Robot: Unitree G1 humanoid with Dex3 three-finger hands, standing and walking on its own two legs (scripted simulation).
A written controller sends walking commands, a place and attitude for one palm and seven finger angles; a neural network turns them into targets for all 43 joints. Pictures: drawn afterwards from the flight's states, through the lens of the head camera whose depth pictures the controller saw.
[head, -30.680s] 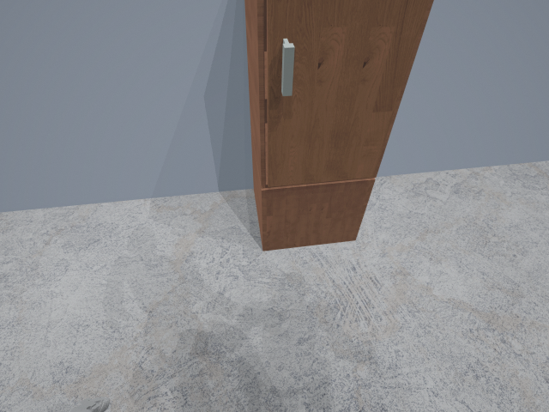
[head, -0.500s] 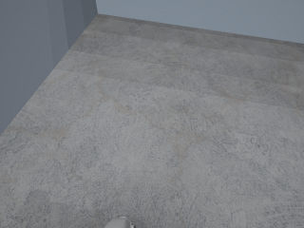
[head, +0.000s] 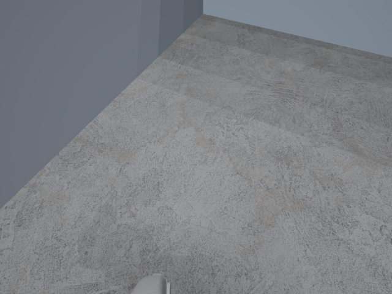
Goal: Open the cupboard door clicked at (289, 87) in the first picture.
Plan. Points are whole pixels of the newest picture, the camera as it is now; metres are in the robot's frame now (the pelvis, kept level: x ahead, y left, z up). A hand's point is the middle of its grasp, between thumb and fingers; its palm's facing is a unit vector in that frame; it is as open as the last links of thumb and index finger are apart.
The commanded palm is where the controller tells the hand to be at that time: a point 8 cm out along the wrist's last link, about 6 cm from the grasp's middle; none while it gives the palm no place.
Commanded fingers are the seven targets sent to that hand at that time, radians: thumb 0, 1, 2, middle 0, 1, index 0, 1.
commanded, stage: turn to face it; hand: left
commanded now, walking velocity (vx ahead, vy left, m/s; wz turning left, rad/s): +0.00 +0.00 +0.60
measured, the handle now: out of the picture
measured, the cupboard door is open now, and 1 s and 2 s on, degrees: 43 43 43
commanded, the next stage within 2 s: none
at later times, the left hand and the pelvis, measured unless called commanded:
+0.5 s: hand out of the picture +0.06 +0.21 -0.16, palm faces +0.31 -0.90 -0.31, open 7.4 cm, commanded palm none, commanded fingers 0.00 0.90 0.90 -0.20 -0.30 -0.20 -0.30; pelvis +0.03 -0.03 -0.02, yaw +18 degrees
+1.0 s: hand out of the picture -0.04 +0.19 -0.18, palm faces +0.62 -0.74 -0.25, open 7.4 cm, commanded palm none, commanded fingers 0.00 0.90 0.90 -0.20 -0.30 -0.20 -0.30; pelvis +0.03 -0.02 -0.01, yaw +37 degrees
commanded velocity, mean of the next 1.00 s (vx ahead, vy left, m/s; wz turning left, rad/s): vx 0.00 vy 0.00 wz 0.60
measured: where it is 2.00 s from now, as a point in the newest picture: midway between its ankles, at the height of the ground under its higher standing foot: outside the picture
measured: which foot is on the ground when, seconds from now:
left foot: up 0.00-0.12, down 0.14-0.46, up 0.48-0.84, down 0.86-1.00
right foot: down 0.00-0.14, up 0.16-0.44, down 0.46-0.84, up 0.86-1.00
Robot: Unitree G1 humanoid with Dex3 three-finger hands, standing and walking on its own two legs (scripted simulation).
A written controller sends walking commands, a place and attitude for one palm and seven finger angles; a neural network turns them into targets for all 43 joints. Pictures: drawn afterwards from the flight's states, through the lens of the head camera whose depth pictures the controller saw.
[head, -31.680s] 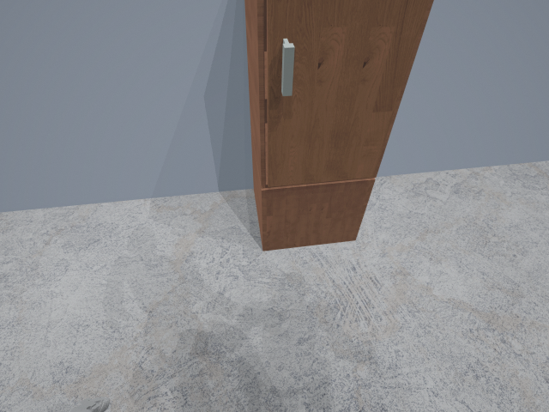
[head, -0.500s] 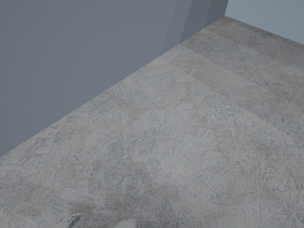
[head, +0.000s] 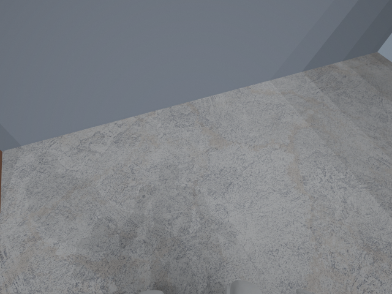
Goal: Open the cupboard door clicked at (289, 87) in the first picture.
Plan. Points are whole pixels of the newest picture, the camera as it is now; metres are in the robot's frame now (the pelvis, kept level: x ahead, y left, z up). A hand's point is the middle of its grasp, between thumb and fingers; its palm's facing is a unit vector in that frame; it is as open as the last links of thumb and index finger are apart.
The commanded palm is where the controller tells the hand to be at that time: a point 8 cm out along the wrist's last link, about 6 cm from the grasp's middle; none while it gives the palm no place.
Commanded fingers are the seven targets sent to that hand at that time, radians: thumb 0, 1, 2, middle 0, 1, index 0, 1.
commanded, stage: turn to face it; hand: left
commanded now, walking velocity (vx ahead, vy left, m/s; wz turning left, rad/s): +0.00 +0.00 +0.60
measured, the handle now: out of the picture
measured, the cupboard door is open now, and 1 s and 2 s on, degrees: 43 43 43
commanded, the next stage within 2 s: take the last steps up to it in 1.86 s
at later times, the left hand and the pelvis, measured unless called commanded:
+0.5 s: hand out of the picture +0.01 +0.16 -0.16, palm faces +0.33 -0.92 -0.23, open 7.3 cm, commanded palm none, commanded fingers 0.00 0.90 0.90 -0.20 -0.30 -0.20 -0.30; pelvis +0.00 -0.04 +0.01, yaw +19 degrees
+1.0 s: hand out of the picture +0.00 +0.19 -0.15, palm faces +0.56 -0.78 -0.28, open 7.4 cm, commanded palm none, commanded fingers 0.00 0.90 0.90 -0.20 -0.30 -0.20 -0.30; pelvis +0.01 -0.05 +0.00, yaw +35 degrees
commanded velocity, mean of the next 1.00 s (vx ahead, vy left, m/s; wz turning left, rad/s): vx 0.00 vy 0.00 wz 0.60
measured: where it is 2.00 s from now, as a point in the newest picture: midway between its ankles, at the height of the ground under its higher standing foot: outside the picture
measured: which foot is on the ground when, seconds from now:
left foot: down 0.00-0.20, up 0.22-0.56, down 0.58-1.00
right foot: up 0.00-0.18, down 0.20-0.58, up 0.60-0.98, down 1.00-1.00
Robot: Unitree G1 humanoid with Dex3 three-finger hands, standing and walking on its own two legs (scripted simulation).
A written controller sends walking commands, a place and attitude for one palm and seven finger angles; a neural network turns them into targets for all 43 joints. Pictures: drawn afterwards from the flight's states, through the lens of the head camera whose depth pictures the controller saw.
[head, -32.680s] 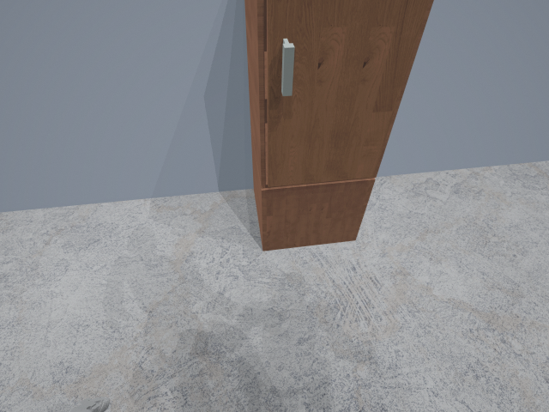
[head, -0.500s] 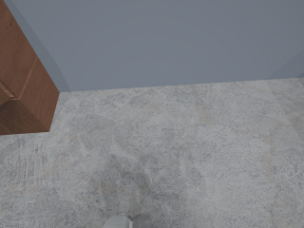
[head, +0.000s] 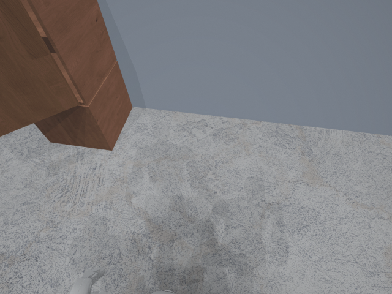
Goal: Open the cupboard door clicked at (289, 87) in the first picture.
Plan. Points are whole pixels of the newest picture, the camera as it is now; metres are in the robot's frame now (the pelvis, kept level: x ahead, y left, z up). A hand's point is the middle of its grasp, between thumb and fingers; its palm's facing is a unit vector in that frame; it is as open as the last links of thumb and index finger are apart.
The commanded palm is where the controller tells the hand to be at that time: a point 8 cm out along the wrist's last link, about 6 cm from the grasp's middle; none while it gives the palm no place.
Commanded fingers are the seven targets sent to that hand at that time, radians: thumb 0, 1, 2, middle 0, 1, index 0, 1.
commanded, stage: turn to face it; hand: left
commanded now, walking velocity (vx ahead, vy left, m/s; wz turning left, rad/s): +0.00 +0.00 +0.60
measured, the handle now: out of the picture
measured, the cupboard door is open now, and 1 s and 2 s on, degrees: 43 43 43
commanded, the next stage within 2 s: take the last steps up to it in 0.86 s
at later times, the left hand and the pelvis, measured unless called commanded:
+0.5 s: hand out of the picture -0.04 +0.23 -0.18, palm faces +0.38 -0.89 -0.26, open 7.4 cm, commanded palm none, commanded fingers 0.00 0.90 0.90 -0.20 -0.30 -0.20 -0.30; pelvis -0.01 +0.01 +0.00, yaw +20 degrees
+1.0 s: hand out of the picture -0.04 +0.15 -0.15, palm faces +0.54 -0.81 -0.23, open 7.3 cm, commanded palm none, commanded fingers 0.00 0.90 0.90 -0.20 -0.30 -0.20 -0.30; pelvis +0.02 -0.03 +0.01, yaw +32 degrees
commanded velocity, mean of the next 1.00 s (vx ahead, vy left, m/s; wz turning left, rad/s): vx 0.02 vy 0.01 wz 0.41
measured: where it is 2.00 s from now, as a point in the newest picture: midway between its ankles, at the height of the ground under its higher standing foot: (161, 292)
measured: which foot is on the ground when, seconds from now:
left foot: down 0.00-0.00, up 0.02-0.38, down 0.40-0.76, up 0.78-1.00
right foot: down 0.00-0.40, up 0.42-0.74, down 0.76-1.00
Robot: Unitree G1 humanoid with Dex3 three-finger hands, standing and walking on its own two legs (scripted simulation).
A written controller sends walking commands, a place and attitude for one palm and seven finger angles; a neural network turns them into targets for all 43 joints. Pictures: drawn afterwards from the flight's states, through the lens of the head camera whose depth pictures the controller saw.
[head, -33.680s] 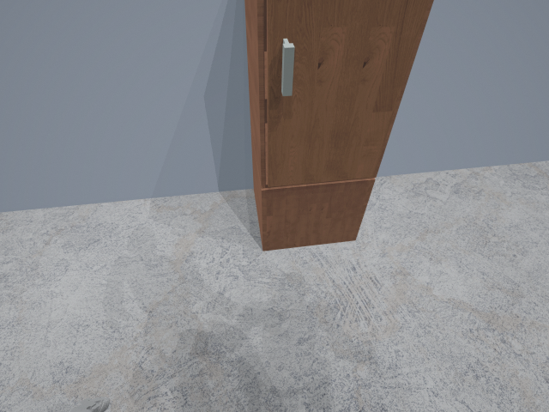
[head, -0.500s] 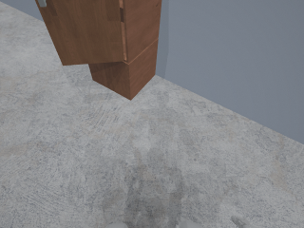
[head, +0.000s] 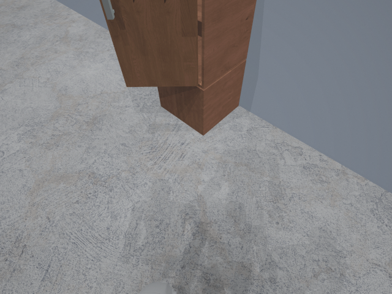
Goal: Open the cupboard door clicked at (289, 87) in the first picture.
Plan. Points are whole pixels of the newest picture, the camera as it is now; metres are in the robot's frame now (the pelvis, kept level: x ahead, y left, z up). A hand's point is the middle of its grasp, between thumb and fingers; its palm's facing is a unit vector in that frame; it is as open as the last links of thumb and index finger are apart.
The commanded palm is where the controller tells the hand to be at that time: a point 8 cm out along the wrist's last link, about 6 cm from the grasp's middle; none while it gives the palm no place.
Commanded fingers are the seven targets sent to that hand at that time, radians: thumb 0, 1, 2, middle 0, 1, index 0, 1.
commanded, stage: take the last steps up to it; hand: left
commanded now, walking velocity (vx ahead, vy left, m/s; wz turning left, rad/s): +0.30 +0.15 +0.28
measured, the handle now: out of the picture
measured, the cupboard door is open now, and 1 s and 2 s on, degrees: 43 43 43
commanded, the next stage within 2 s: come to a stop and stand still in 1.48 s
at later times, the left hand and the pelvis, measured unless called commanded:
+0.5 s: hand (99, 293) +0.14 +0.24 -0.16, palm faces +0.11 -0.98 -0.19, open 7.4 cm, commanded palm none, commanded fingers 0.00 0.90 0.90 -0.20 -0.30 -0.20 -0.30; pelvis +0.08 +0.05 +0.00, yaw +5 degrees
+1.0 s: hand (113, 264) +0.20 +0.22 -0.16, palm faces +0.24 -0.95 -0.19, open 7.2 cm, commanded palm none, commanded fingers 0.00 0.90 0.90 -0.20 -0.30 -0.20 -0.30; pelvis +0.25 +0.06 +0.01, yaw +9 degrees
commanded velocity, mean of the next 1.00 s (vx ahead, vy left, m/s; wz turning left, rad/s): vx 0.30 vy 0.10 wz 0.07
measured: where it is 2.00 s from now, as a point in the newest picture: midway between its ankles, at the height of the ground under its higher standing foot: (175, 223)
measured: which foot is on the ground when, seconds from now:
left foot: up 0.00-0.14, down 0.16-0.64, up 0.66-1.00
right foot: down 0.00-0.16, up 0.18-0.60, down 0.62-1.00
